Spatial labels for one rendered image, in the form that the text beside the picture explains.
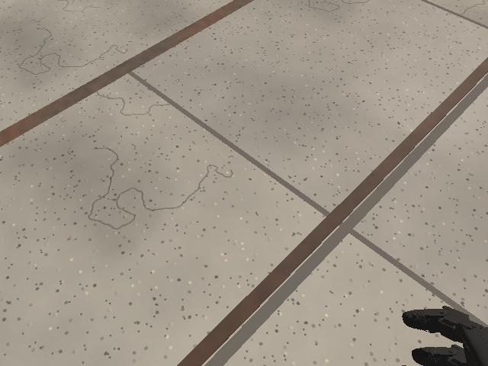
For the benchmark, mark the right robot hand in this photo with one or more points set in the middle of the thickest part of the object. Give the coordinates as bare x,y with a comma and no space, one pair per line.
455,326

